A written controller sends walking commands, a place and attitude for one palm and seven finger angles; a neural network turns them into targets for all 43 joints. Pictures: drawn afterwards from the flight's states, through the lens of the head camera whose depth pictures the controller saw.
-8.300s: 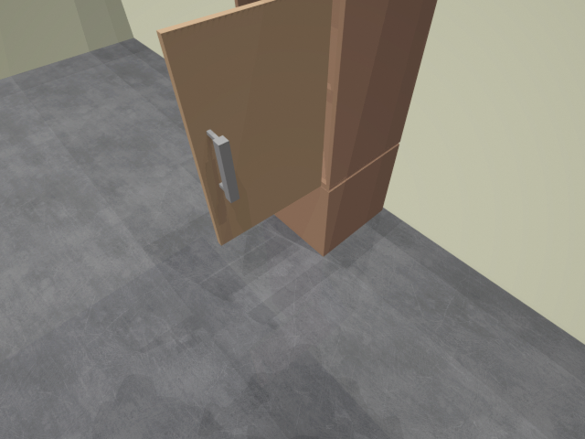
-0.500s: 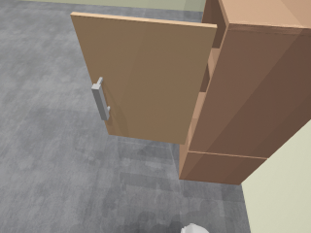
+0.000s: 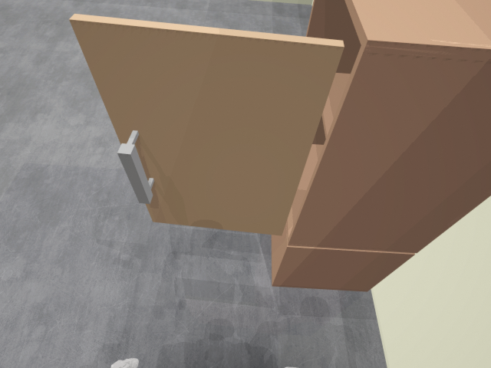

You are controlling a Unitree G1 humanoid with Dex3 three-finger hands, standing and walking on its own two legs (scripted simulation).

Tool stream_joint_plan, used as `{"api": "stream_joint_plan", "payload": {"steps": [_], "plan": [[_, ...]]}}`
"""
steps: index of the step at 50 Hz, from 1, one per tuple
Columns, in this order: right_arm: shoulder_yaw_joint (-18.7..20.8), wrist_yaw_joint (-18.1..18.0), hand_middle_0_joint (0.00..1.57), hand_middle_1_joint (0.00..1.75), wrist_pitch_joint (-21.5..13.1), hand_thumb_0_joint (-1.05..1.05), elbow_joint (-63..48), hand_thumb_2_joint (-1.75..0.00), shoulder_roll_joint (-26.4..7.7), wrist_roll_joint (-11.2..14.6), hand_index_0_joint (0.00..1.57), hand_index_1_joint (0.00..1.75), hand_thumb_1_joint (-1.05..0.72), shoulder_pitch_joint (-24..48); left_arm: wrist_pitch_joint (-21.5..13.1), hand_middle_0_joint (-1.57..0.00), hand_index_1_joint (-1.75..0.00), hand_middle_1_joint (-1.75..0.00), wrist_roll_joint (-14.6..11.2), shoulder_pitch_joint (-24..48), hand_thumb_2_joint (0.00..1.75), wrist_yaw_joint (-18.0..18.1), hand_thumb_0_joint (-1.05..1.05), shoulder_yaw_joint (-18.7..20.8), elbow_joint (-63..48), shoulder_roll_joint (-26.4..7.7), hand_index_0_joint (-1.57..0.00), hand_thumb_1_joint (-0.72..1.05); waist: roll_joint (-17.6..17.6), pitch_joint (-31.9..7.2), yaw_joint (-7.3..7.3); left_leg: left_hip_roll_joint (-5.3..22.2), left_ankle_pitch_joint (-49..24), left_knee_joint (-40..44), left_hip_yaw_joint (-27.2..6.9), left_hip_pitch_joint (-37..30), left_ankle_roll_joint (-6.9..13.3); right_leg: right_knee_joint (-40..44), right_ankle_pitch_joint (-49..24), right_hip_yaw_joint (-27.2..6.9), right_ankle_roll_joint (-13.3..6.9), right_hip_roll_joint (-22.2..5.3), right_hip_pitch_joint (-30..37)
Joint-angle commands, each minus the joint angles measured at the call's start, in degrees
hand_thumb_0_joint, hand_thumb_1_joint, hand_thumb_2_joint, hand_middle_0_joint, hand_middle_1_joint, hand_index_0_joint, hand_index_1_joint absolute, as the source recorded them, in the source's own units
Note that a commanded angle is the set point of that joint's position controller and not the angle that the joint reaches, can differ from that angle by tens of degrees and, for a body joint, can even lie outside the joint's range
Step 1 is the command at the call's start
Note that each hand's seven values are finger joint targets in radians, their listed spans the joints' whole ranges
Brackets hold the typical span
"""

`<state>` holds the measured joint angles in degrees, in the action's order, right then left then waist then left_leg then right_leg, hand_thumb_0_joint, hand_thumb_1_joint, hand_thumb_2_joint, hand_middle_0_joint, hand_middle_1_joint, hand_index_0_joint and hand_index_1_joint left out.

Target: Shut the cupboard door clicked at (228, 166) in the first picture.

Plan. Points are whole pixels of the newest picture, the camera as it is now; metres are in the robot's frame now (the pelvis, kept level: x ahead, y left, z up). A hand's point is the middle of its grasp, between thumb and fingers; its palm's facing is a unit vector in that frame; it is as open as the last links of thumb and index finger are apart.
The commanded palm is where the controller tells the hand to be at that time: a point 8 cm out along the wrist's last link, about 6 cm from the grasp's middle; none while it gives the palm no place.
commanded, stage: come to a stop and stand still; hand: left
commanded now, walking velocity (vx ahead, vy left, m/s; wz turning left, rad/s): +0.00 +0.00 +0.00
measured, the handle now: (140, 168) +0.49 +0.25 -0.04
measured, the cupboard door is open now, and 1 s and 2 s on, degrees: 87 87 87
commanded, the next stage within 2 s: look again from close up in 0.80 s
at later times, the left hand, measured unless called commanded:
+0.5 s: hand out of the picture -0.02 +0.17 -0.16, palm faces +0.01 -0.98 -0.21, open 7.4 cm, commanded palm none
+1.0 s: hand out of the picture -0.03 +0.15 -0.16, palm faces -0.01 -0.98 -0.21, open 7.3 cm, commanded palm none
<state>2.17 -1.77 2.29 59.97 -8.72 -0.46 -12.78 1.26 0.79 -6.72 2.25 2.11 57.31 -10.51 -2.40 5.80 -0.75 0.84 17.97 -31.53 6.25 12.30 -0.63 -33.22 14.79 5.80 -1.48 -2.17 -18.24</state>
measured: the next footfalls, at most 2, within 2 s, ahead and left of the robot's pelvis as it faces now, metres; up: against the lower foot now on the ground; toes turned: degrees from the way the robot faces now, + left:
right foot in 0.28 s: -0.04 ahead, -0.13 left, +0.00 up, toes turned -1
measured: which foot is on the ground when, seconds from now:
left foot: down 0.00-1.00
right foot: down 0.00-0.00, up 0.02-0.26, down 0.28-1.00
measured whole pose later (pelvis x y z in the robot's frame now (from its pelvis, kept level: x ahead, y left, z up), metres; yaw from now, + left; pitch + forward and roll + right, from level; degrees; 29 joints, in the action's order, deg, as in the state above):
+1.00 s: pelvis -0.03 -0.02 +0.01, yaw +1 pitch +0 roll +0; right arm 1.3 -1.4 -0.5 62.6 -9.1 -1.4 -18.3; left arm -0.9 0.9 -16.2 1.8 -0.8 61.4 -9.2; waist 0.9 2.8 -1.4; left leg 2.3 13.4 -27.2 4.9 13.8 -0.2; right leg -26.5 18.0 1.6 -0.8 0.0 -8.6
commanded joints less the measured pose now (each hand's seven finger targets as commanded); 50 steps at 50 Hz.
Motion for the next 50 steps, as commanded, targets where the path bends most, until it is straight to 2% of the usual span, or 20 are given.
{"api": "stream_joint_plan", "payload": {"steps": [1, 3, 4, 6, 10, 12, 13, 14, 15, 16, 17, 19, 28, 35, 44, 45, 46, 47, 48, 50], "plan": [[1.8, -0.4, 0.2, 0.3, -1.0, 0.0, -2.6, -0.9, -9.9, -1.2, 0.2, 0.3, -0.9, -5.3, 1.0, -0.2, -0.3, -0.3, -0.4, -2.6, 0.9, 0.2, 0.0, 1.6, -3.4, -4.3, -0.2, 0.9, 15.8, -7.9, 0.0, 19.3, -25.2, 15.9, -17.9, 1.2, 10.4, -13.3, 14.8, -4.0, 1.5, 1.1, 0.1], [1.0, -1.3, 0.2, 0.3, -1.5, 0.0, -3.7, -0.9, -8.3, -1.2, 0.2, 0.3, -0.9, -2.4, 2.2, -0.2, -0.3, -0.3, 0.0, -3.1, 0.9, -0.1, 0.0, 2.2, -2.7, -5.0, -0.2, 0.9, 11.5, -3.3, 1.07, 17.6, -24.2, 16.3, -15.3, 5.0, 11.2, -23.3, 15.1, -9.1, 1.0, 0.9, -3.2], [0.7, -1.5, 0.2, 0.3, -1.7, 0.0, -4.0, -0.9, -8.1, -1.4, 0.2, 0.3, -0.9, -1.3, 1.9, -0.2, -0.3, -0.3, 0.1, -4.0, 0.9, -0.4, 0.0, 2.3, -2.3, -4.5, -0.2, 0.9, 9.9, -2.3, 1.79, 16.2, -27.3, 14.6, -13.9, 3.3, 10.9, -23.7, 13.7, -8.8, 0.9, 0.9, -4.2], [0.5, -1.5, 0.2, 0.3, -2.2, 0.0, -4.0, -0.9, -8.1, -1.3, 0.2, 0.3, -0.9, -0.8, 1.3, -0.2, -0.3, -0.3, 0.1, -4.6, 0.9, -0.6, 0.0, 1.7, -1.7, -3.7, -0.2, 0.9, 8.7, -3.5, 1.9, 14.9, -34.8, 12.4, -11.3, -1.4, 10.6, -19.0, 12.9, -7.6, 1.6, 0.5, -3.9], [1.0, -1.1, 0.2, 0.3, -2.5, 0.0, -2.0, -0.9, -9.4, -0.7, 0.2, 0.3, -0.9, -3.2, 0.4, -0.2, -0.3, -0.3, -0.3, -5.2, 0.9, -0.7, 0.0, 0.7, -1.3, -3.7, -0.2, 0.9, 10.5, -7.4, 0.47, 13.4, -39.2, 10.0, -9.8, -9.9, 9.1, -2.5, 9.1, -4.3, 1.9, 0.4, 0.9], [1.2, -0.8, 0.2, 0.3, -2.6, 0.0, -1.9, -0.9, -10.0, -0.1, 0.2, 0.3, -0.9, -2.6, -0.3, -0.2, -0.3, -0.3, -0.3, -9.0, 0.9, -0.6, 0.0, 0.7, 0.1, -4.6, -0.2, 0.9, 7.4, -10.1, 1.47, 11.0, -33.7, 7.1, -9.0, -9.5, 6.3, 9.0, -3.4, -5.2, 1.6, 0.4, 7.5], [1.3, -0.6, 0.2, 0.3, -2.5, 0.0, -2.1, -0.9, -9.0, 0.3, 0.2, 0.3, -0.9, -2.2, -0.8, -0.2, -0.3, -0.3, 0.0, -9.7, 0.9, -0.4, 0.0, 0.7, 0.8, -5.9, -0.2, 0.9, 2.8, -9.6, 1.01, 8.1, -25.3, 5.6, -7.6, -7.0, 3.8, 12.3, -12.1, -9.7, 0.5, -1.8, 9.0], [1.1, -0.4, 0.2, 0.3, -2.2, 0.0, -2.4, -0.9, -7.5, 0.5, 0.2, 0.3, -0.9, -1.8, -1.1, -0.2, -0.3, -0.3, 0.1, -8.6, 0.9, -0.2, 0.0, 0.7, 0.9, -7.4, -0.2, 0.9, -1.7, -7.7, 0.03, 5.4, -14.8, 5.6, -5.3, -4.6, 1.5, 13.3, -15.3, -13.9, -1.0, -6.3, 7.7], [0.8, 0.1, 0.2, 0.3, -2.0, 0.0, -2.1, -0.9, -6.5, 0.4, 0.2, 0.3, -0.9, -2.2, -1.2, -0.2, -0.3, -0.3, -0.1, -6.5, 0.9, -0.4, 0.0, 0.4, 0.5, -7.8, -0.2, 0.9, -1.5, -5.3, -0.91, 4.1, -8.8, 7.8, -4.8, -5.1, 0.7, 14.0, -12.4, -13.9, -2.3, -8.4, 4.1], [0.6, 0.4, 0.2, 0.3, -1.9, 0.0, -1.6, -0.9, -6.2, 0.3, 0.2, 0.3, -0.9, -2.0, -1.1, -0.2, -0.3, -0.3, -0.1, -5.8, 0.9, -0.5, 0.0, 0.0, 0.5, -7.9, -0.2, 0.9, 1.1, -3.4, -1.2, 3.8, -7.1, 9.5, -5.5, -6.3, 0.6, 14.0, -6.1, -12.8, -1.8, -7.6, 0.3], [0.6, 0.4, 0.2, 0.3, -2.3, 0.0, -1.4, -0.9, -6.5, -0.1, 0.2, 0.3, -0.9, -1.7, -1.2, -0.2, -0.3, -0.3, 0.0, -7.3, 0.9, -0.6, 0.0, 0.1, 1.1, -7.4, -0.2, 0.9, 1.9, -5.2, -0.52, 4.5, -16.1, 8.7, -5.5, -7.8, 1.2, 11.5, -13.5, -11.6, -0.8, -5.2, 2.4], [0.7, 0.0, 0.2, 0.3, -2.6, 0.0, -0.5, -0.9, -7.6, -0.1, 0.2, 0.3, -0.9, -2.2, -1.9, -0.2, -0.3, -0.3, -0.2, -9.1, 0.9, -0.2, 0.0, -0.3, 2.2, -6.4, -0.2, 0.9, -4.1, -8.7, -0.07, 5.7, -20.4, 7.3, -5.5, -9.2, 1.6, 11.2, -18.2, -10.6, -0.1, -4.5, 6.5], [-0.3, 0.5, 0.2, 0.3, -2.1, 0.0, 2.9, -0.9, -5.9, -0.3, 0.2, 0.3, -0.9, -3.1, -1.7, -0.2, -0.3, -0.3, -0.4, -9.3, 0.9, -0.4, 0.0, -0.8, 3.9, -5.6, -0.2, 0.9, 1.5, 0.9, 0.26, 4.6, -6.1, 12.8, -5.4, -3.9, 0.5, 17.4, 0.3, -12.0, -0.5, -4.0, 3.1], [-0.6, 0.3, 0.2, 0.3, -2.1, 0.0, 4.4, -0.9, -5.0, -0.4, 0.2, 0.3, -0.9, -5.8, -1.8, -0.2, -0.3, -0.3, -0.6, -10.0, 0.9, -0.3, 0.0, -0.9, 4.6, -5.1, -0.2, 0.9, 1.0, 0.6, 0.5, 4.8, -5.6, 13.2, -5.1, -3.3, 0.3, 18.4, 1.6, -11.1, -0.7, -3.7, 4.5], [-0.7, -0.3, 0.2, 0.3, -3.0, 0.0, 5.3, -0.9, -4.8, -0.3, 0.2, 0.3, -0.9, -7.7, -2.2, -0.2, -0.3, -0.3, -0.7, -11.5, 0.9, -0.2, 0.0, -1.0, 5.7, -3.9, -0.2, 0.9, 1.4, -2.5, 0.6, 5.7, -12.1, 12.5, -5.6, -4.7, 0.4, 16.2, -6.7, -10.1, -0.8, -3.7, 7.6], [-0.2, 0.6, 0.2, 0.3, -3.4, 0.0, -1.8, -0.9, -10.6, -0.8, 0.2, 0.3, -0.9, -4.3, -2.9, -0.2, -0.3, -0.3, 0.2, -9.4, 0.9, -0.1, 0.0, -1.4, 0.5, -14.1, -0.2, 0.9, 9.2, 1.6, -0.55, 3.3, -12.5, 12.0, -7.8, -3.5, 0.5, 13.6, -0.6, -9.6, -1.5, -2.2, 5.0], [1.3, 0.0, 0.2, 0.3, -4.5, 0.0, -2.3, -0.9, -11.3, -1.2, 0.2, 0.3, -0.9, -4.3, -3.1, -0.2, -0.3, -0.3, 0.2, -10.3, 0.9, 0.3, 0.0, 0.0, 0.1, -10.4, -0.2, 0.9, 11.4, -4.5, 0.29, 6.0, -12.3, 7.5, -8.2, -1.7, 1.2, 9.6, -0.6, -9.8, -1.2, -3.9, 5.5], [1.3, -0.3, 0.2, 0.3, -4.7, 0.0, -1.9, -0.9, -9.3, -1.1, 0.2, 0.3, -0.9, -3.8, -3.7, -0.2, -0.3, -0.3, 0.3, -11.2, 0.9, 0.4, 0.0, -0.1, 0.7, -9.1, -0.2, 0.9, 10.5, -8.7, 0.39, 5.7, -14.9, 5.5, -8.2, -2.6, 1.9, 9.8, -6.3, -10.6, -2.1, -4.1, 7.0], [0.8, -0.4, 0.2, 0.3, -4.6, 0.0, -2.1, -0.9, -7.4, -0.8, 0.2, 0.3, -0.9, -4.8, -3.7, -0.2, -0.3, -0.3, 0.2, -12.3, 0.9, 0.5, 0.0, -0.7, 0.8, -7.9, -0.2, 0.9, 6.3, -10.2, 0.45, 5.2, -13.8, 4.1, -7.9, -2.7, 1.8, 10.5, -9.0, -11.0, -1.9, -4.8, 8.1], [0.3, 0.0, 0.2, 0.3, -4.4, 0.0, -3.1, -0.9, -6.7, -0.8, 0.2, 0.3, -0.9, -5.4, -4.1, -0.2, -0.3, -0.3, 0.3, -12.7, 0.9, 0.7, 0.0, -1.0, 0.6, -7.4, -0.2, 0.9, -2.3, -9.9, 0.37, 4.3, -12.7, 2.9, -6.6, -0.7, 1.6, 10.2, -18.7, -12.0, -1.7, -6.0, 9.5]]}}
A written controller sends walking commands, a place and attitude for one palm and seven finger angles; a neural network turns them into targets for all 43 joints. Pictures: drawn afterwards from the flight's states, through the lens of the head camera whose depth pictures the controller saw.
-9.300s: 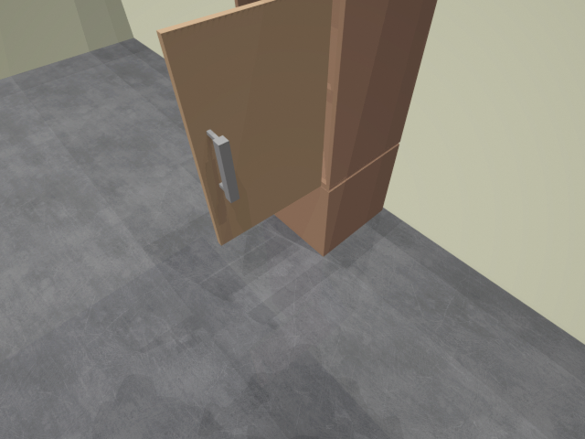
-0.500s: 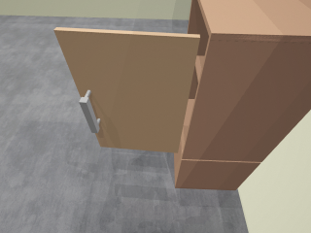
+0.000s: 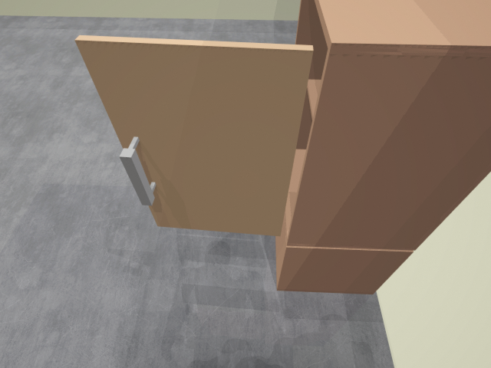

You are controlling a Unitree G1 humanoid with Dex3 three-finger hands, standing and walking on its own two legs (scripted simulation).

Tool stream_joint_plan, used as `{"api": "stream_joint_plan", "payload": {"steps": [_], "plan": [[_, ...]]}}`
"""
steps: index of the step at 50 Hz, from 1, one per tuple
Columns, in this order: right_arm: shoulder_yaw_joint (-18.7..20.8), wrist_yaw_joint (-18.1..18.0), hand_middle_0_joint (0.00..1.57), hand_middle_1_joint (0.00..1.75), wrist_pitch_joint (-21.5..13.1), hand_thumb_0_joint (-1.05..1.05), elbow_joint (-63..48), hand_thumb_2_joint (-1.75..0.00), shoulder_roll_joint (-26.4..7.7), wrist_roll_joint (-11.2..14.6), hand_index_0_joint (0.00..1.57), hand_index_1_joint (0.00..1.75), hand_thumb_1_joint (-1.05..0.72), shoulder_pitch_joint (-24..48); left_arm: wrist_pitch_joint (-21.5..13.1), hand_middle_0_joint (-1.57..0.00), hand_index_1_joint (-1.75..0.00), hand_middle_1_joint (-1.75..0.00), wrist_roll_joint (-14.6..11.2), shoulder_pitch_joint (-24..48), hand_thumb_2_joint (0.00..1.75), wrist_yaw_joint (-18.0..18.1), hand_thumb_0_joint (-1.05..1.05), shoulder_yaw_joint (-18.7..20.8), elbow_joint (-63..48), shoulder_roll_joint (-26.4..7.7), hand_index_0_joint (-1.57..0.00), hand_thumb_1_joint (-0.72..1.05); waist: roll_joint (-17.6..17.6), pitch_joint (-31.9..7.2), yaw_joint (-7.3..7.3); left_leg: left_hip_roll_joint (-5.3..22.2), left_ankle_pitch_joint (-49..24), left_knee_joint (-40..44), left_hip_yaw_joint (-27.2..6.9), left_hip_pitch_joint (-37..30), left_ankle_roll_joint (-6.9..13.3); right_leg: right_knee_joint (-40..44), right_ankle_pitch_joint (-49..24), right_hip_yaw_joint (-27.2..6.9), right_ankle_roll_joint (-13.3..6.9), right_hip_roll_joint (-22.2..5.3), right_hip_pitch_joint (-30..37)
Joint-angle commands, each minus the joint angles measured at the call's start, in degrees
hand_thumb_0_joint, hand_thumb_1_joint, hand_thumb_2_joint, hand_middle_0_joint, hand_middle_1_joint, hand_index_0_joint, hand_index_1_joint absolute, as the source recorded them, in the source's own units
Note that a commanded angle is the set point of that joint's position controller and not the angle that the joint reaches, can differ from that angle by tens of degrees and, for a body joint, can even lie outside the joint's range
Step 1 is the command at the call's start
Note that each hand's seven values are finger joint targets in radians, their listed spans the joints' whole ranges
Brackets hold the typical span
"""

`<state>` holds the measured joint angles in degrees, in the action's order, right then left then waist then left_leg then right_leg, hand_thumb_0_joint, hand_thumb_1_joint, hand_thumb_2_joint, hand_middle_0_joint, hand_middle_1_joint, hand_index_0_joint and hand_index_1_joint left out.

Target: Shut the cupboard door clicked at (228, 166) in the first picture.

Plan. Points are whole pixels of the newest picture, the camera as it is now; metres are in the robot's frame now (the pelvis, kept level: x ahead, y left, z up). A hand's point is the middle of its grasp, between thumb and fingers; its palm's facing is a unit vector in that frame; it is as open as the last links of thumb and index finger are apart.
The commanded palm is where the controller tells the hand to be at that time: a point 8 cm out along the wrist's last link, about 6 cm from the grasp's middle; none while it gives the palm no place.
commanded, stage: look again from close up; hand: left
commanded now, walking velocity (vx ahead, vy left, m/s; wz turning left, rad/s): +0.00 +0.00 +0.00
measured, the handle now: (141, 172) +0.53 +0.27 -0.05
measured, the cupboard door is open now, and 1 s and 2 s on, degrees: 87 87 87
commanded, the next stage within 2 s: shuffle to correct the standing spot in 0.44 s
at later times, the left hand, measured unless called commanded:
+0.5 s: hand out of the picture +0.03 +0.24 -0.16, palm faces -0.03 -0.96 -0.29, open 7.4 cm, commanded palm none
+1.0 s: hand out of the picture +0.01 +0.26 -0.18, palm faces -0.09 -0.97 -0.21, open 7.4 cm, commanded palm none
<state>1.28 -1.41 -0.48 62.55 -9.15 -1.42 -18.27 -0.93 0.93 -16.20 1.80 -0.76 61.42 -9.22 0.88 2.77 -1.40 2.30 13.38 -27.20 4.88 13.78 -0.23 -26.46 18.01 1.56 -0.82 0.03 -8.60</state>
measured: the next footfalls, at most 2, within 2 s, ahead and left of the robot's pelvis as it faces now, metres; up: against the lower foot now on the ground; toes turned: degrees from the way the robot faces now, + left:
right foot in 1.22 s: +0.12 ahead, -0.05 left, +0.00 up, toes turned -12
right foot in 1.66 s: +0.09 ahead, -0.07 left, +0.00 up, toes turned -4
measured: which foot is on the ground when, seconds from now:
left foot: down 0.00-1.00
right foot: down 0.00-0.90, up 0.92-1.00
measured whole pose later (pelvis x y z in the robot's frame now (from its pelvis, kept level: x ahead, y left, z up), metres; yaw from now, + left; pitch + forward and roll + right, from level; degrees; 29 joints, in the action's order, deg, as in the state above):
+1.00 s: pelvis +0.02 +0.07 -0.01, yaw -4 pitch -1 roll +0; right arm -0.5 -0.3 -0.5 61.3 -11.2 -1.3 -19.3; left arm 1.9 1.4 -19.2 1.3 -0.5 60.6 -10.7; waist -0.3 3.9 -0.3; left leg -2.1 18.3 -29.5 11.1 10.8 6.4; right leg -47.7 28.4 1.5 0.1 -4.6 -16.6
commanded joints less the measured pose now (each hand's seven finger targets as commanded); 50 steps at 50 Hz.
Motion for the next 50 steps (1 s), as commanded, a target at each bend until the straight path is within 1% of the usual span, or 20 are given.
{"api": "stream_joint_plan", "payload": {"steps": [1, 3, 5, 6, 9, 10, 17, 21, 27, 30, 34, 39, 41, 43, 44, 45, 46, 47, 48, 50], "plan": [[1.4, -0.3, 0.2, 0.3, -1.5, 0.0, -5.8, -0.9, -6.8, 0.2, 0.2, 0.3, -0.9, 0.2, -2.0, -0.2, -0.3, -0.3, 0.1, -2.7, 0.9, 1.3, 0.0, 2.2, -3.7, -9.1, -0.2, 0.9, -7.8, -5.5, 0.75, 2.4, -7.1, -1.1, -5.0, -1.2, 1.2, 2.7, -24.5, -7.2, -2.3, -8.3, 0.0], [1.9, -0.4, 0.2, 0.3, -1.5, 0.0, -6.3, -0.9, -8.6, 0.4, 0.2, 0.3, -0.9, 1.0, -2.0, -0.2, -0.3, -0.3, 0.2, -2.4, 0.9, 1.4, 0.0, 2.6, -4.5, -10.3, -0.2, 0.9, -8.0, -3.6, 0.86, 2.7, -11.0, -1.2, -4.7, -1.2, 1.5, 0.8, -30.9, -6.2, -2.1, -7.7, -0.4], [1.7, -0.4, 0.2, 0.3, -1.4, 0.0, -6.3, -0.9, -9.0, 0.4, 0.2, 0.3, -0.9, 1.6, -1.8, -0.2, -0.3, -0.3, 0.2, -3.5, 0.9, 1.5, 0.0, 2.2, -5.2, -10.4, -0.2, 0.9, -4.7, -4.0, 1.38, 3.3, -19.5, -1.9, -4.0, -3.3, 2.0, -1.2, -35.8, -5.4, -1.9, -7.2, -0.2], [1.9, -0.3, 0.2, 0.3, -1.2, 0.0, -6.6, -0.9, -9.6, 0.6, 0.2, 0.3, -0.9, 2.6, -1.7, -0.2, -0.3, -0.3, 0.0, -3.8, 0.9, 1.5, 0.0, 2.4, -5.5, -11.1, -0.2, 0.9, -3.1, -3.4, 1.34, 3.3, -20.1, -2.3, -4.0, -3.9, 1.9, -1.3, -35.3, -5.5, -1.7, -7.2, -0.9], [2.1, -0.2, 0.2, 0.3, -0.6, 0.0, -7.4, -0.9, -10.9, 0.6, 0.2, 0.3, -0.9, 5.5, -1.2, -0.2, -0.3, -0.3, 0.0, -1.7, 0.9, 1.4, 0.0, 2.5, -6.6, -12.5, -0.2, 0.9, -0.9, -0.9, 1.1, 3.9, -16.9, -0.6, -4.6, -4.0, 1.9, 0.3, -25.6, -5.6, -1.3, -6.7, -3.8], [1.9, 0.0, 0.2, 0.3, -0.5, 0.0, -7.4, -0.9, -11.0, 0.6, 0.2, 0.3, -0.9, 6.0, -1.1, -0.2, -0.3, -0.3, 0.2, -1.9, 0.9, 1.3, 0.0, 2.2, -7.0, -12.3, -0.2, 0.9, -1.5, -1.4, 1.39, 4.0, -18.2, -0.6, -4.5, -4.9, 2.1, 0.5, -25.1, -5.7, -1.3, -6.2, -3.7], [1.7, 0.8, 0.2, 0.3, -0.2, 0.0, -8.7, -0.9, -14.3, 0.5, 0.2, 0.3, -0.9, 11.1, -0.5, -0.2, -0.3, -0.3, 0.2, 2.2, 0.9, 0.5, 0.0, 2.0, -8.4, -14.9, -0.2, 0.9, -0.9, -0.7, 1.11, 4.0, -8.1, 3.5, -5.7, -4.8, 2.0, 4.4, -10.8, -6.6, -0.7, -6.1, -5.6], [1.5, 1.1, 0.2, 0.3, -0.2, 0.0, -8.8, -0.9, -15.8, 0.6, 0.2, 0.3, -0.9, 12.4, -0.3, -0.2, -0.3, -0.3, 0.2, 3.2, 0.9, 0.1, 0.0, 1.9, -8.2, -15.9, -0.2, 0.9, -0.4, -0.6, 1.15, 4.2, -3.0, 6.1, -6.4, -4.6, 2.1, 6.1, -5.5, -6.3, -0.5, -6.0, -5.8], [1.4, 1.2, 0.2, 0.3, -0.5, 0.0, -7.8, -0.9, -17.3, 0.6, 0.2, 0.3, -0.9, 12.5, -0.3, -0.2, -0.3, -0.3, 0.2, 3.7, 0.9, -0.3, 0.0, 2.0, -7.3, -16.8, -0.2, 0.9, -0.5, -1.5, 1.23, 4.6, 0.5, 8.6, -7.5, -4.2, 2.0, 7.2, -3.5, -5.7, -0.5, -6.2, -4.6], [0.7, 1.5, 0.2, 0.3, 0.3, 0.0, -6.4, -0.9, -15.0, 0.5, 0.2, 0.3, -0.9, 10.0, 0.4, -0.2, -0.3, -0.3, 0.3, 2.0, 0.9, -0.2, 0.0, 1.6, -6.0, -14.9, -0.2, 0.9, -0.4, -1.0, 1.31, 3.8, 7.3, 9.2, -7.0, -2.9, 1.5, 7.9, 3.0, -5.4, -0.3, -6.4, -4.6], [0.4, 1.7, 0.2, 0.3, 1.3, 0.0, -5.6, -0.9, -13.4, 0.2, 0.2, 0.3, -0.9, 6.9, 1.4, -0.2, -0.3, -0.3, 0.5, -0.3, 0.9, -0.2, 0.0, 1.7, -5.1, -14.0, -0.2, 0.9, -1.3, 2.1, 1.4, 2.3, 14.5, 7.7, -6.1, 0.2, 1.0, 8.9, 13.2, -7.4, -1.1, -7.3, -7.9], [0.1, 1.7, 0.2, 0.3, 1.0, 0.0, -5.2, -0.9, -11.4, 0.3, 0.2, 0.3, -0.9, 3.2, 1.2, -0.2, -0.3, -0.3, 0.3, -2.4, 0.9, -0.1, 0.0, 2.5, -4.6, -14.1, -0.2, 0.9, -5.8, 3.2, 1.27, 0.3, 9.9, 2.0, -3.3, 0.8, 1.0, 9.0, 12.3, -10.6, -3.3, -10.2, -8.0], [0.2, 1.6, 0.2, 0.3, 0.7, 0.0, -5.0, -0.9, -11.0, 0.4, 0.2, 0.3, -0.9, 1.7, 1.2, -0.2, -0.3, -0.3, 0.3, -3.0, 0.9, -0.1, 0.0, 2.7, -4.7, -13.7, -0.2, 0.9, -6.2, 2.7, 1.13, 0.2, 8.1, 1.5, -2.9, 0.1, 1.3, 6.9, 9.3, -9.8, -3.5, -10.2, -7.3], [0.2, 1.5, 0.2, 0.3, 0.2, 0.0, -4.5, -0.9, -11.3, 0.5, 0.2, 0.3, -0.9, -0.3, 1.2, -0.2, -0.3, -0.3, 0.3, -3.3, 0.9, 0.0, 0.0, 2.7, -4.8, -12.2, -0.2, 0.9, -3.0, 2.8, 0.75, 2.1, 5.7, 3.7, -5.1, -2.4, 2.4, 1.5, 5.4, -6.1, -2.4, -8.0, -8.6], [0.5, 1.3, 0.2, 0.3, 0.0, 0.0, -3.9, -0.9, -12.2, 0.6, 0.2, 0.3, -0.9, -2.0, 1.2, -0.2, -0.3, -0.3, 0.5, -3.6, 0.9, -0.1, 0.0, 2.6, -4.9, -10.6, -0.2, 0.9, 1.5, 1.6, 0.35, 5.0, 3.6, 6.2, -8.5, -5.7, 3.7, -4.0, 3.2, -2.3, -1.4, -5.5, -10.3], [0.7, 1.0, 0.2, 0.3, -0.2, 0.0, -3.2, -0.9, -13.5, 0.5, 0.2, 0.3, -0.9, -4.4, 1.2, -0.2, -0.3, -0.3, 0.5, -3.6, 0.9, -0.2, 0.0, 2.2, -5.2, -9.1, -0.2, 0.9, 5.9, 0.6, -0.07, 9.3, 1.3, 9.7, -13.9, -9.4, 5.9, -11.0, 4.2, 2.3, -0.1, -2.8, -13.3], [1.0, 0.6, 0.2, 0.3, -0.4, 0.0, -2.5, -0.9, -14.0, 0.3, 0.2, 0.3, -0.9, -7.4, 1.1, -0.2, -0.3, -0.3, 0.6, -2.0, 0.9, -0.1, 0.0, 1.6, -5.9, -7.6, -0.2, 0.9, 8.8, 1.4, -1.12, 12.8, -4.0, 12.5, -18.0, -14.0, 8.5, -18.4, 10.6, 3.9, 0.8, -1.6, -20.0], [0.8, 0.3, 0.2, 0.3, -0.6, 0.0, -1.8, -0.9, -13.3, 0.2, 0.2, 0.3, -0.9, -9.5, 1.0, -0.2, -0.3, -0.3, 0.6, 0.1, 0.9, 0.0, 0.0, 1.5, -6.6, -7.0, -0.2, 0.9, 8.7, 1.6, -2.04, 15.3, -10.5, 12.9, -19.6, -16.1, 11.2, -25.5, 14.2, 2.4, 0.8, -3.0, -24.0], [0.3, 0.1, 0.2, 0.3, -0.9, 0.0, -1.5, -0.9, -12.1, 0.2, 0.2, 0.3, -0.9, -9.9, 0.7, -0.2, -0.3, -0.3, 0.5, 1.6, 0.9, 0.0, 0.0, 1.6, -6.9, -6.7, -0.2, 0.9, 6.7, 2.1, -1.93, 16.2, -14.7, 12.7, -19.1, -15.2, 12.7, -29.1, 14.4, 1.3, 0.5, -4.9, -24.9], [-0.2, 0.0, 0.2, 0.3, -1.1, 0.0, -2.0, -0.9, -10.5, 0.2, 0.2, 0.3, -0.9, -7.6, 0.4, -0.2, -0.3, -0.3, 0.4, 2.4, 0.9, -0.5, 0.0, 1.8, -6.8, -5.6, -0.2, 0.9, 3.4, 2.0, -0.8, 15.2, -20.3, 11.3, -15.4, -13.1, 13.7, -28.2, 13.1, 2.1, 0.3, -6.2, -22.9]]}}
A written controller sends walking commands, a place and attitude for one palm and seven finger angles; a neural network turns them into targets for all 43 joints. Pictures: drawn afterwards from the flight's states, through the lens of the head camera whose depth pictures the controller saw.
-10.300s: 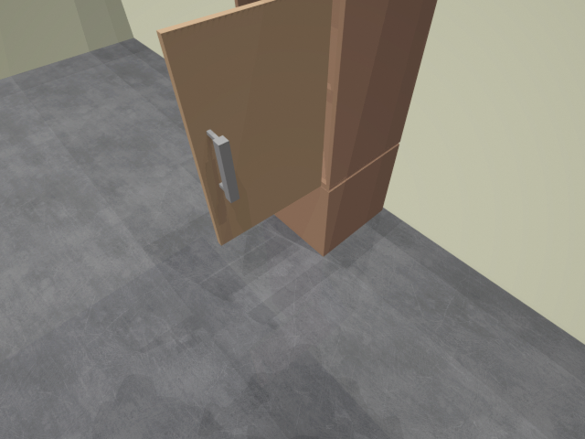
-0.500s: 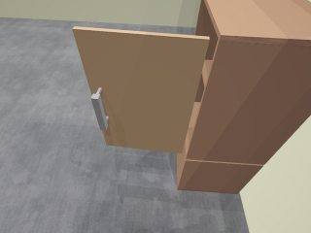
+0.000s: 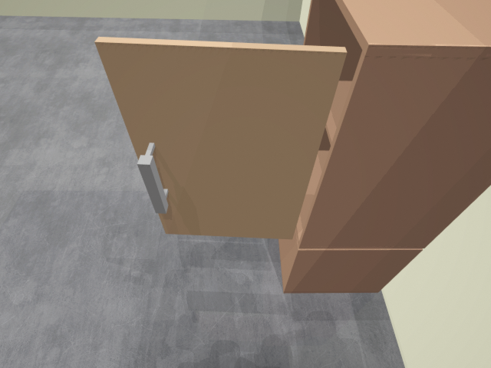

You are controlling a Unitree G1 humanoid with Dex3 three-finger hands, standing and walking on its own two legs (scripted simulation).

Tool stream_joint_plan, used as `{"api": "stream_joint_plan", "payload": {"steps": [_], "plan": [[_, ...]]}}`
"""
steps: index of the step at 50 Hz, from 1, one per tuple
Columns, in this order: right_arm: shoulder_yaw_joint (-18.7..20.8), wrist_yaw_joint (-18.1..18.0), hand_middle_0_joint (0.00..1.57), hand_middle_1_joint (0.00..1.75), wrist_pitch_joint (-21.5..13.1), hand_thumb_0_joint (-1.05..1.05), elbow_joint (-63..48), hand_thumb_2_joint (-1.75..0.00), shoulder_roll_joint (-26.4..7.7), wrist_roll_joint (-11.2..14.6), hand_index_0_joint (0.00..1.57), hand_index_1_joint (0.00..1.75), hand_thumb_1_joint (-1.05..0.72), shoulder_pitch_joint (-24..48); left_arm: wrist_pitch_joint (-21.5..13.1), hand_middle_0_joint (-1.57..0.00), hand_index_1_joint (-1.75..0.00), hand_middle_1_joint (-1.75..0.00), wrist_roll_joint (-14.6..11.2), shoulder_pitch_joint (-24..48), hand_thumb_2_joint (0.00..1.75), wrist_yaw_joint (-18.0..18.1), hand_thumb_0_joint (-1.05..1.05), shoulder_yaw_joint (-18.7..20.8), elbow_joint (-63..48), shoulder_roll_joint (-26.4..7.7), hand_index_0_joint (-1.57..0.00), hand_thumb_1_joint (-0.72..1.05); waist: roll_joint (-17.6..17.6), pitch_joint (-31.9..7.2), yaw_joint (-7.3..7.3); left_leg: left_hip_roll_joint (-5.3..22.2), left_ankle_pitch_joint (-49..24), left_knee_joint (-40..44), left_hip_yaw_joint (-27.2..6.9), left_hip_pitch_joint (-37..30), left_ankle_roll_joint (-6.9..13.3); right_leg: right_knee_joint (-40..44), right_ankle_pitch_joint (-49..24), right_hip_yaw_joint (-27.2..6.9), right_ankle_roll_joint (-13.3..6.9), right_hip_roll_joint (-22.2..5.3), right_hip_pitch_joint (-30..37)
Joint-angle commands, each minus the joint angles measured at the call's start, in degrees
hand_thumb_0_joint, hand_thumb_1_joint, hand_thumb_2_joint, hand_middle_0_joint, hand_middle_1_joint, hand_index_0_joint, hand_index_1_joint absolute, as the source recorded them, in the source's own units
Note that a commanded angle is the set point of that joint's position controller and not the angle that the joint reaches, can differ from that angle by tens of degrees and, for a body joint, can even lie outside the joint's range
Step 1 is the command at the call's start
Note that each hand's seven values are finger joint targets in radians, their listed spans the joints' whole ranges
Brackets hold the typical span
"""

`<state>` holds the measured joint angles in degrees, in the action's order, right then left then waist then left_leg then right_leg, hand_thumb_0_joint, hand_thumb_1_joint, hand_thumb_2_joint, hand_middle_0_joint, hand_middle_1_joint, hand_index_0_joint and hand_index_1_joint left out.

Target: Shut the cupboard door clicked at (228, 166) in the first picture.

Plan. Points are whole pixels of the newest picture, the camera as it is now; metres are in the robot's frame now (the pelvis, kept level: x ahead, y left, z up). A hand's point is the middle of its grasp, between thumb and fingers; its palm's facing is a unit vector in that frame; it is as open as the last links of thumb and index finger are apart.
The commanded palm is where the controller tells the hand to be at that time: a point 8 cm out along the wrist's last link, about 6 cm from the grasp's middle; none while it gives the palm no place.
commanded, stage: come to a stop and stand still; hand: left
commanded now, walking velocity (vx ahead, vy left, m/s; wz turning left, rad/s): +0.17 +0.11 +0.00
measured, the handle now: (156, 179) +0.49 +0.23 -0.04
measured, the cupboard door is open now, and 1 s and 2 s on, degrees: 87 87 87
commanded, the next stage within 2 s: look again from close up in 1.38 s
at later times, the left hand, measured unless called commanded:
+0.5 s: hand out of the picture +0.12 +0.18 -0.17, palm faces +0.04 -0.98 -0.21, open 7.3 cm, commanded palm none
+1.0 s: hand out of the picture +0.06 +0.13 -0.16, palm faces +0.04 -0.97 -0.24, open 7.3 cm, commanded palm none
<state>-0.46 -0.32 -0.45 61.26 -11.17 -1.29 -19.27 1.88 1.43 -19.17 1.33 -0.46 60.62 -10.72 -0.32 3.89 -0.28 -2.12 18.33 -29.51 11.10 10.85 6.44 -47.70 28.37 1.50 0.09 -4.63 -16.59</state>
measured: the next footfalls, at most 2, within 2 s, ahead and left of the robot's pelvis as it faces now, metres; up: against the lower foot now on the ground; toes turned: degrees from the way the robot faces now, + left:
right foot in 0.22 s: +0.11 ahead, -0.11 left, +0.00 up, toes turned -8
right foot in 0.66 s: +0.08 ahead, -0.14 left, +0.00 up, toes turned +0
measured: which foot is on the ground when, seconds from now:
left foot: down 0.00-1.00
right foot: up 0.00-0.20, down 0.22-0.40, up 0.42-0.64, down 0.66-1.00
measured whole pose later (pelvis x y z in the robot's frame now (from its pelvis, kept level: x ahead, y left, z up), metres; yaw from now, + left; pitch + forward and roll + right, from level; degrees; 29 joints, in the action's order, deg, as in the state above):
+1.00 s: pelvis +0.03 -0.05 +0.01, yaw +1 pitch -2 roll +1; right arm 0.0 -1.3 -0.5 57.5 -10.9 -0.9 -12.2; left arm -1.0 0.6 -15.8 1.8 -1.5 59.8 -9.1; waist 2.5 1.2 0.1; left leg 0.4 17.9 -26.0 5.4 6.2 0.7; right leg -28.8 15.0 3.4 -2.5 0.5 -12.1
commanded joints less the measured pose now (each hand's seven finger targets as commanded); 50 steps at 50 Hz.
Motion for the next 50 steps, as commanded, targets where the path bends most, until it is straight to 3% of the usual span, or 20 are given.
{"api": "stream_joint_plan", "payload": {"steps": [1, 5, 8, 9, 11, 12, 14, 17, 20, 21, 25, 31, 32, 33, 34, 35, 38, 40, 44, 50], "plan": [[1.6, -1.1, 0.2, 0.3, -1.1, 0.0, -0.8, -0.9, -8.1, -0.2, 0.2, 0.3, -0.9, -5.8, -2.4, -0.2, -0.3, -0.3, -0.3, 5.4, 0.9, -0.2, 0.0, 1.6, -5.9, -2.9, -0.2, 0.9, 3.8, 0.5, -1.48, 19.0, -24.8, 14.0, -19.5, -8.3, 6.7, -5.2, 1.4, 2.8, -0.5, -1.8, -12.6], [1.6, -1.1, 0.2, 0.3, -1.2, 0.0, -0.5, -0.9, -6.8, -0.1, 0.2, 0.3, -0.9, -3.8, -2.2, -0.2, -0.3, -0.3, -0.2, 3.9, 0.9, -0.5, 0.0, 1.8, -5.7, -0.8, -0.2, 0.9, 2.9, -0.2, 0.3, 15.9, -18.1, 14.4, -15.0, -3.5, 5.0, 6.4, -5.2, 5.5, -0.5, -0.5, -3.9], [1.5, -1.6, 0.2, 0.3, -1.0, 0.0, 0.0, -0.9, -5.1, 0.4, 0.2, 0.3, -0.9, -2.8, -2.2, -0.2, -0.3, -0.3, -0.1, 0.6, 0.9, 0.3, 0.0, 2.1, -4.0, -0.3, -0.2, 0.9, 1.8, -0.3, 2.27, 13.6, -21.6, 8.8, -11.2, 0.7, 1.0, 17.5, -16.9, 5.6, -0.2, 0.7, 5.6], [1.3, -1.7, 0.2, 0.3, -1.1, 0.0, -0.1, -0.9, -4.1, 0.8, 0.2, 0.3, -0.9, -2.7, -2.6, -0.2, -0.3, -0.3, -0.2, -1.6, 0.9, 0.8, 0.0, 2.3, -3.3, -1.6, -0.2, 0.9, -1.6, -1.7, 3.19, 11.6, -22.9, 4.8, -9.6, 2.3, -1.6, 21.7, -22.8, 2.3, -0.9, -1.2, 10.5], [1.1, -1.6, 0.2, 0.3, -0.6, 0.0, -0.6, -0.9, -1.5, 1.3, 0.2, 0.3, -0.9, -3.8, -3.2, -0.2, -0.3, -0.3, -0.6, -3.2, 0.9, 1.5, 0.0, 2.7, -2.0, -6.6, -0.2, 0.9, -9.0, -2.4, 1.83, 5.3, -6.4, -0.7, -6.5, 9.5, -6.8, 22.9, -46.2, -12.2, -9.2, -15.3, 14.8], [1.4, -1.8, 0.2, 0.3, 0.0, 0.0, 0.0, -0.9, -0.6, 1.3, 0.2, 0.3, -0.9, -5.1, -2.9, -0.2, -0.3, -0.3, -1.0, -1.5, 0.9, 1.6, 0.0, 2.7, -2.3, -7.9, -0.2, 0.9, -5.7, -1.7, 0.45, 5.0, 0.0, -0.3, -7.7, 6.1, -7.7, 22.4, -48.4, -11.2, -12.0, -17.7, 10.1], [1.4, -1.9, 0.2, 0.3, 0.9, 0.0, 1.3, -0.9, 0.6, 1.1, 0.2, 0.3, -0.9, -5.6, -2.3, -0.2, -0.3, -0.3, -1.1, 4.0, 0.9, 1.9, 0.0, 2.5, -3.7, -5.7, -0.2, 0.9, -6.9, -0.4, -1.16, 6.8, -10.1, 4.1, -8.7, 0.2, -7.9, 19.7, -45.6, -5.3, -9.4, -11.6, 3.3], [2.2, -2.4, 0.2, 0.3, 0.2, 0.0, 0.9, -0.9, -1.9, 0.4, 0.2, 0.3, -0.9, -5.1, -1.7, -0.2, -0.3, -0.3, -1.2, 4.1, 0.9, 2.2, 0.0, 2.3, -5.2, -3.2, -0.2, 0.9, 1.5, -2.2, -0.31, 11.2, -44.0, 6.0, -10.6, -4.7, -7.2, 13.2, -42.3, 0.0, -3.3, -4.1, 3.5], [3.0, -3.0, 0.2, 0.3, 0.3, 0.0, -0.1, -0.9, -4.1, 0.5, 0.2, 0.3, -0.9, -4.5, -0.3, -0.2, -0.3, -0.3, -0.9, 5.2, 0.9, 2.8, 0.0, 2.7, -6.5, -3.5, -0.2, 0.9, 7.9, -2.5, -0.61, 16.4, -73.1, 6.9, -14.1, -12.9, -5.2, 6.7, -10.2, 2.5, -1.0, 1.8, -4.5], [3.3, -3.2, 0.2, 0.3, 0.5, 0.0, -0.7, -0.9, -4.8, 0.3, 0.2, 0.3, -0.9, -3.9, 0.2, -0.2, -0.3, -0.3, -0.7, 5.7, 0.9, 2.8, 0.0, 3.1, -6.9, -3.5, -0.2, 0.9, 8.0, -2.3, -0.89, 17.9, -73.4, 7.0, -14.6, -13.9, -3.0, 2.1, -4.9, 1.9, -0.8, 2.8, -6.8], [3.8, -3.2, 0.2, 0.3, 0.8, 0.0, -3.3, -0.9, -5.1, -0.3, 0.2, 0.3, -0.9, 1.4, 0.3, -0.2, -0.3, -0.3, -0.4, 6.3, 0.9, 2.2, 0.0, 3.6, -7.4, -1.9, -0.2, 0.9, 3.8, -2.2, -0.05, 19.3, -59.4, 6.3, -14.6, -12.0, 3.9, -1.9, -4.2, -1.4, -0.4, 2.6, -8.3], [4.1, -2.5, 0.2, 0.3, 0.8, 0.0, -3.3, -0.9, -5.7, 0.2, 0.2, 0.3, -0.9, 3.2, -0.8, -0.2, -0.3, -0.3, -0.3, 2.7, 0.9, 1.5, 0.0, 3.2, -6.3, -1.8, -0.2, 0.9, 5.5, -3.7, 1.09, 15.4, -49.8, 2.6, -11.4, -11.6, 0.2, 16.8, -15.8, 1.2, 0.0, 2.3, 1.0], [4.8, -1.5, 0.2, 0.3, -0.5, 0.0, -6.0, -0.9, -9.7, 2.0, 0.2, 0.3, -0.9, 4.6, -3.0, -0.2, -0.3, -0.3, -0.2, -3.4, 0.9, 2.8, 0.0, 3.2, -2.3, -5.3, -0.2, 0.9, -2.3, -11.7, 2.84, 14.8, -60.5, -9.7, -11.8, -11.2, -3.0, 23.1, -25.2, 0.4, -0.1, 1.4, 4.8], [4.1, -0.8, 0.2, 0.3, -1.1, 0.0, -9.6, -0.9, -6.1, 1.5, 0.2, 0.3, -0.9, 3.5, -3.4, -0.2, -0.3, -0.3, -0.4, -3.8, 0.9, 2.9, 0.0, 3.7, -5.3, -5.9, -0.2, 0.9, -8.3, -11.8, 2.15, 9.4, -32.9, -11.3, -10.0, -0.7, -4.8, 21.3, -40.6, -7.9, -4.2, -4.0, 10.7], [3.3, -1.0, 0.2, 0.3, -0.8, 0.0, -9.4, -0.9, -3.5, 1.3, 0.2, 0.3, -0.9, 3.6, -3.6, -0.2, -0.3, -0.3, -0.5, -1.3, 0.9, 2.7, 0.0, 3.3, -5.9, -6.4, -0.2, 0.9, -6.7, -9.8, 0.2, 5.3, -3.5, -10.3, -8.6, 2.5, -5.8, 20.7, -52.6, -12.2, -8.2, -10.1, 11.5], [2.6, -0.9, 0.2, 0.3, -0.3, 0.0, -8.8, -0.9, -0.8, 0.8, 0.2, 0.3, -0.9, 4.0, -4.3, -0.2, -0.3, -0.3, -0.5, 2.6, 0.9, 2.2, 0.0, 2.4, -6.1, -7.5, -0.2, 0.9, 1.9, -6.9, -1.1, 4.0, 4.8, -4.2, -9.1, 2.7, -6.3, 20.1, -53.6, -10.8, -9.8, -11.3, 8.9], [2.6, -0.9, 0.2, 0.3, -0.8, 0.0, -6.8, -0.9, -4.1, 0.6, 0.2, 0.3, -0.9, 1.0, -4.5, -0.2, -0.3, -0.3, -1.0, 3.2, 0.9, 1.7, 0.0, 1.7, -5.8, -6.4, -0.2, 0.9, 2.3, -7.4, -1.87, 8.3, -21.3, 2.1, -12.2, -3.8, -4.3, 17.0, -41.4, -5.5, -4.4, -2.7, 5.8], [2.3, -1.4, 0.2, 0.3, -0.9, 0.0, -6.6, -0.9, -4.5, 0.5, 0.2, 0.3, -0.9, 2.4, -4.4, -0.2, -0.3, -0.3, -1.2, 3.2, 0.9, 1.4, 0.0, 1.3, -5.0, -6.0, -0.2, 0.9, 4.7, -6.0, -1.25, 9.1, -26.1, 3.4, -12.1, -5.6, -3.9, 18.3, -37.6, -5.0, -4.1, -1.9, 5.1], [1.5, -1.2, 0.2, 0.3, -0.6, 0.0, -6.3, -0.9, -4.6, 0.6, 0.2, 0.3, -0.9, 3.6, -3.7, -0.2, -0.3, -0.3, -0.8, 2.6, 0.9, 1.0, 0.0, 0.6, -3.6, -5.3, -0.2, 0.9, -2.5, 0.9, -0.78, 8.0, -7.9, 7.3, -11.9, -0.9, -4.2, 24.8, -23.9, -7.1, -3.7, -2.0, 3.0], [1.0, -0.7, 0.2, 0.3, -0.4, 0.0, -3.8, -0.9, -3.5, 0.3, 0.2, 0.3, -0.9, 1.7, -3.7, -0.2, -0.3, -0.3, -0.9, 2.9, 0.9, 0.7, 0.0, 0.8, -3.1, -6.4, -0.2, 0.9, -1.3, 1.6, -0.66, 6.7, -2.3, 9.6, -10.8, -1.3, -4.5, 29.9, -11.6, -8.5, -3.8, -2.1, 1.7]]}}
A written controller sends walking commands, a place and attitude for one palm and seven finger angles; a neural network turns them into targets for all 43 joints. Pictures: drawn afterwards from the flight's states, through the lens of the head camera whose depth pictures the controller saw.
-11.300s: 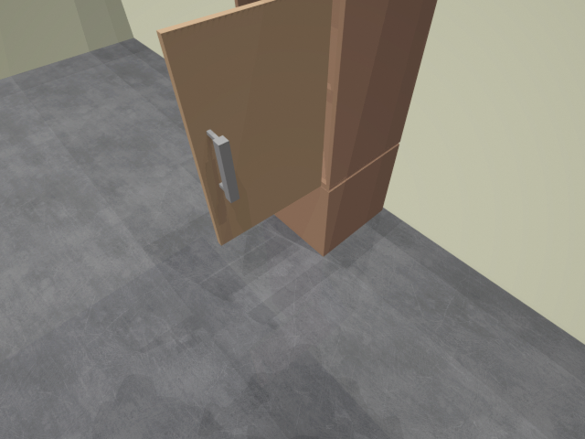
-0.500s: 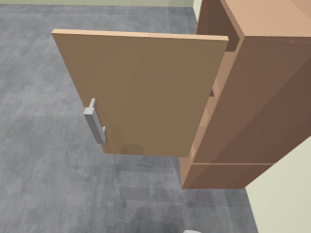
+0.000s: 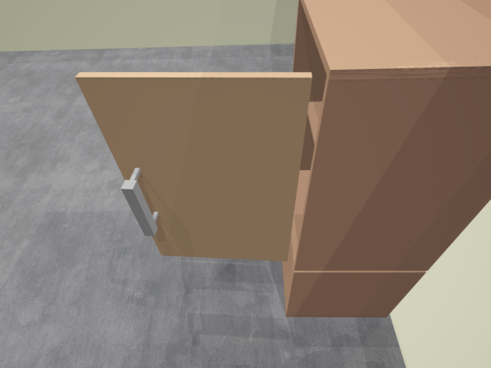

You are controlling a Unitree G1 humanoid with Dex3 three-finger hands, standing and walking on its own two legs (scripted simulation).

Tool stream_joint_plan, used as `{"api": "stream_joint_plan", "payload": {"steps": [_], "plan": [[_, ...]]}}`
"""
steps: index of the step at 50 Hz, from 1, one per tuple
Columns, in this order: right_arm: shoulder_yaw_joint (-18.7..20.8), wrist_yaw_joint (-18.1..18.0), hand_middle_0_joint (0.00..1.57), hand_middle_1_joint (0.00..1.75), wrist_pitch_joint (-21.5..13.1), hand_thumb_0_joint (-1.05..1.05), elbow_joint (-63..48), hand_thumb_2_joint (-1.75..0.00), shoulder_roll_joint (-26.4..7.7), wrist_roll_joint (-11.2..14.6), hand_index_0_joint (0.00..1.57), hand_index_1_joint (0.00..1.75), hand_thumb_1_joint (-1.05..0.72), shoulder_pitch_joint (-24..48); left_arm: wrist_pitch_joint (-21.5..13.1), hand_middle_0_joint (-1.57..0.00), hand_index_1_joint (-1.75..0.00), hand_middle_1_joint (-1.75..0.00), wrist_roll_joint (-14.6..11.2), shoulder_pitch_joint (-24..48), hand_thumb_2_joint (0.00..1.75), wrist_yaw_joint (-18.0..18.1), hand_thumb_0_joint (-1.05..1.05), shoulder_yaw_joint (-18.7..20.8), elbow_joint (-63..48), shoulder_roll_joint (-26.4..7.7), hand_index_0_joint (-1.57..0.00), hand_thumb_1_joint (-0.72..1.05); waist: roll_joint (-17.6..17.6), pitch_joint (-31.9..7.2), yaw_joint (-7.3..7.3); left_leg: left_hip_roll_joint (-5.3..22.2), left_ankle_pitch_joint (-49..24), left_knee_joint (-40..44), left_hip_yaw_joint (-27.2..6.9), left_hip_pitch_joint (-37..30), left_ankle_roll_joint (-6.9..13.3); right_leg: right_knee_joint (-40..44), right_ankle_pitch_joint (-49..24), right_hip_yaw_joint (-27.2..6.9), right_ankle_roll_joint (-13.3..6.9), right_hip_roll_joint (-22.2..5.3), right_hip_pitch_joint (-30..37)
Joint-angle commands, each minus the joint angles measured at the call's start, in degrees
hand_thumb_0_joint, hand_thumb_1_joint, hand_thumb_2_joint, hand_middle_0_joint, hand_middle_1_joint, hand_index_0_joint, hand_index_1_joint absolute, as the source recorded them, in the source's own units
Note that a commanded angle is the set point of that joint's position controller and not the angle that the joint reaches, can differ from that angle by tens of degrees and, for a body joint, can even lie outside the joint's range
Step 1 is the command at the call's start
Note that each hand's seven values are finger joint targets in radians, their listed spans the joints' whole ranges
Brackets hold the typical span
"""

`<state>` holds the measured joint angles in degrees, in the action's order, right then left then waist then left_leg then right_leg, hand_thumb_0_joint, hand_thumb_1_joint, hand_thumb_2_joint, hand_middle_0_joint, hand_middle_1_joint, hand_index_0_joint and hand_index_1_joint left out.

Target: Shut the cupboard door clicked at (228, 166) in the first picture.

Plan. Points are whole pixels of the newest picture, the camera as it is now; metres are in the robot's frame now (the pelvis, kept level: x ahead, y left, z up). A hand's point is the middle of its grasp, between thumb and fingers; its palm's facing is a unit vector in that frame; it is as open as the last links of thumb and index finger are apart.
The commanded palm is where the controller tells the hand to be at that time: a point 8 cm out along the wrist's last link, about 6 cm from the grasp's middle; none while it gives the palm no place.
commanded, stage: come to a stop and stand still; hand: left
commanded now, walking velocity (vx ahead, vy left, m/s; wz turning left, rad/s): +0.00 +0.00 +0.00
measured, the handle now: (144, 202) +0.47 +0.27 -0.05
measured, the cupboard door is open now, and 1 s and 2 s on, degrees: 87 87 87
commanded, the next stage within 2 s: look again from close up in 0.38 s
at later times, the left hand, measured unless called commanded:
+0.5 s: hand out of the picture +0.01 +0.16 -0.17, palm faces +0.00 -0.98 -0.21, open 7.3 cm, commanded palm none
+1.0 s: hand out of the picture +0.01 +0.17 -0.17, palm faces +0.01 -0.98 -0.19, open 7.3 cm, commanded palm none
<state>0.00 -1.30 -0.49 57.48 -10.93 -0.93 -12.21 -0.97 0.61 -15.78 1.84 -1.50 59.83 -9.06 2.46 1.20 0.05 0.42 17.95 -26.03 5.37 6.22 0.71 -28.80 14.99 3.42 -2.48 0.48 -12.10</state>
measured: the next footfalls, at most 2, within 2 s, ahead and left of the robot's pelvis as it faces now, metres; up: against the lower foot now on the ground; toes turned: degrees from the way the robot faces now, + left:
none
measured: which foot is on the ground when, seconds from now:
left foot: down 0.00-1.00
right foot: down 0.00-1.00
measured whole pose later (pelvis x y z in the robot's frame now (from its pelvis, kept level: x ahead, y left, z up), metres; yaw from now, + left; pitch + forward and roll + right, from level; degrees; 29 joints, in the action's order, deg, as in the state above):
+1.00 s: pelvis +0.02 +0.00 +0.00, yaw +0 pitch -1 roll +0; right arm -1.0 -2.1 -1.6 65.7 -8.3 -0.8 -15.5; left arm -1.4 0.5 -16.1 2.1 -1.1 64.6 -8.5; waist 0.1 2.2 0.3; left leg 0.4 17.4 -22.6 5.7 4.6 0.8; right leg -25.7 14.4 3.0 -2.1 0.8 -10.7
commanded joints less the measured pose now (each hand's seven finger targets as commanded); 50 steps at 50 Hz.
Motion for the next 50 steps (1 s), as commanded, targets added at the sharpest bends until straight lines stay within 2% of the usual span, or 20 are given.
{"api": "stream_joint_plan", "payload": {"steps": [1, 3, 6, 10, 15, 16, 19, 20, 26, 28, 31, 37, 40, 50], "plan": [[0.5, 0.3, 0.2, 0.3, -0.3, 0.0, 0.2, -0.9, -4.1, -0.1, 0.2, 0.3, -0.9, -5.4, -0.8, -0.2, -0.3, -0.3, -0.1, -0.5, 0.9, 0.1, 0.0, 1.9, -2.2, -8.1, -0.2, 0.9, -4.3, 4.9, -0.85, 4.1, -1.5, 6.0, -5.2, 4.0, 1.2, 11.4, 3.4, -10.7, -1.2, -7.1, -2.9], [0.3, 0.5, 0.2, 0.3, -0.4, 0.0, 0.9, -0.9, -4.1, -0.2, 0.2, 0.3, -0.9, -6.0, -0.9, -0.2, -0.3, -0.3, -0.1, -0.9, 0.9, 0.1, 0.0, 2.1, -1.9, -8.4, -0.2, 0.9, -5.7, 4.1, -0.66, 3.8, -1.6, 5.8, -5.0, 4.1, 1.1, 12.4, 5.4, -11.1, -1.2, -7.4, -2.4], [0.0, 0.4, 0.2, 0.3, -0.5, 0.0, 2.3, -0.9, -4.0, -0.2, 0.2, 0.3, -0.9, -7.0, -1.0, -0.2, -0.3, -0.3, -0.2, -0.8, 0.9, 0.1, 0.0, 2.1, -1.5, -8.3, -0.2, 0.9, -3.6, 4.1, -0.62, 4.0, -2.2, 6.2, -5.0, 4.3, 1.0, 12.4, 4.6, -10.9, -1.4, -7.4, -1.9], [-0.3, 0.3, 0.2, 0.3, -0.7, 0.0, 4.2, -0.9, -3.0, 0.0, 0.2, 0.3, -0.9, -8.4, -1.3, -0.2, -0.3, -0.3, -0.3, -1.5, 0.9, 0.1, 0.0, 2.2, -0.4, -8.0, -0.2, 0.9, -4.3, 2.8, -0.24, 4.3, -2.9, 6.7, -4.6, 4.9, 0.8, 12.3, 1.1, -10.4, -1.5, -7.7, 0.7], [-0.6, 0.0, 0.2, 0.3, -1.2, 0.0, 6.4, -0.9, -2.3, 0.2, 0.2, 0.3, -0.9, -10.3, -1.6, -0.2, -0.3, -0.3, -0.5, -2.1, 0.9, 0.2, 0.0, 2.0, 0.9, -7.5, -0.2, 0.9, -3.7, 1.1, -0.1, 4.8, -5.8, 6.9, -4.8, 5.2, 0.4, 10.1, -8.4, -9.2, -1.7, -8.0, 4.2], [-0.7, -0.1, 0.2, 0.3, -1.2, 0.0, 6.7, -0.9, -2.6, 0.2, 0.2, 0.3, -0.9, -10.4, -1.6, -0.2, -0.3, -0.3, -0.6, -2.3, 0.9, 0.3, 0.0, 1.9, 1.2, -7.2, -0.2, 0.9, -2.9, 1.5, -0.06, 4.8, -6.1, 6.6, -4.8, 5.4, 0.3, 9.7, -9.4, -9.2, -1.7, -8.1, 4.0], [-0.7, -0.2, 0.2, 0.3, -1.2, 0.0, 7.5, -0.9, -2.0, 0.2, 0.2, 0.3, -0.9, -11.1, -1.6, -0.2, -0.3, -0.3, -0.6, -2.7, 0.9, 0.3, 0.0, 1.7, 2.1, -6.7, -0.2, 0.9, -3.1, 2.0, -0.09, 5.1, -6.7, 6.8, -4.7, 5.3, 0.3, 9.1, -11.1, -8.7, -1.7, -8.0, 4.0], [-0.7, -0.3, 0.2, 0.3, -1.1, 0.0, 7.7, -0.9, -1.6, 0.3, 0.2, 0.3, -0.9, -11.2, -1.5, -0.2, -0.3, -0.3, -0.6, -2.8, 0.9, 0.3, 0.0, 1.7, 2.2, -6.6, -0.2, 0.9, -3.9, 2.4, 0.04, 5.1, -6.1, 6.8, -4.5, 5.6, 0.3, 9.6, -10.8, -8.6, -1.5, -7.9, 4.0], [-0.6, -0.6, 0.2, 0.3, -1.2, 0.0, 8.3, -0.9, -1.6, 0.3, 0.2, 0.3, -0.9, -11.6, -1.4, -0.2, -0.3, -0.3, -0.5, -3.1, 0.9, 0.5, 0.0, 1.5, 2.9, -5.6, -0.2, 0.9, -1.7, 2.6, -0.17, 5.6, -7.9, 6.7, -4.7, 4.8, 0.3, 8.3, -12.9, -8.2, -1.5, -7.5, 3.5], [-0.6, -0.7, 0.2, 0.3, -1.3, 0.0, 8.2, -0.9, -1.6, 0.3, 0.2, 0.3, -0.9, -11.5, -1.4, -0.2, -0.3, -0.3, -0.5, -3.4, 0.9, 0.5, 0.0, 1.5, 3.0, -5.6, -0.2, 0.9, -2.0, 1.8, -0.26, 5.7, -8.6, 6.6, -4.7, 4.3, 0.3, 7.8, -14.4, -8.2, -1.5, -7.4, 3.9], [-0.4, -0.8, 0.2, 0.3, -1.2, 0.0, 8.1, -0.9, -1.4, 0.4, 0.2, 0.3, -0.9, -10.8, -1.3, -0.2, -0.3, -0.3, -0.4, -3.3, 0.9, 0.5, 0.0, 1.4, 3.3, -5.2, -0.2, 0.9, -2.8, 3.3, -0.13, 5.7, -8.1, 6.7, -4.7, 4.6, 0.4, 7.9, -14.1, -8.0, -1.3, -7.3, 3.0], [-0.2, -0.9, 0.2, 0.3, -1.4, 0.0, 7.8, -0.9, -1.7, 0.3, 0.2, 0.3, -0.9, -9.7, -1.3, -0.2, -0.3, -0.3, -0.2, -3.6, 0.9, 0.5, 0.0, 1.5, 3.3, -5.0, -0.2, 0.9, -2.1, 2.6, -0.25, 6.1, -11.2, 6.7, -5.0, 3.0, 0.7, 6.9, -16.5, -7.7, -1.1, -7.0, 2.8], [-0.2, -1.0, 0.2, 0.3, -1.4, 0.0, 7.9, -0.9, -1.4, 0.3, 0.2, 0.3, -0.9, -9.2, -1.1, -0.2, -0.3, -0.3, -0.2, -3.4, 0.9, 0.5, 0.0, 1.5, 3.3, -4.7, -0.2, 0.9, -3.1, 3.4, -0.16, 6.2, -11.2, 7.4, -5.1, 2.8, 0.9, 7.0, -15.8, -7.4, -1.0, -6.8, 2.2], [-0.1, -1.1, 0.2, 0.3, -1.6, 0.0, 7.7, -0.9, -1.9, 0.3, 0.2, 0.3, -0.9, -8.3, -1.0, -0.2, -0.3, -0.3, -0.1, -3.3, 0.9, 0.4, 0.0, 1.7, 3.2, -5.0, -0.2, 0.9, -1.8, 2.2, -0.04, 6.3, -13.8, 7.6, -5.2, 1.7, 1.1, 6.2, -16.9, -7.0, -1.0, -6.8, 3.2]]}}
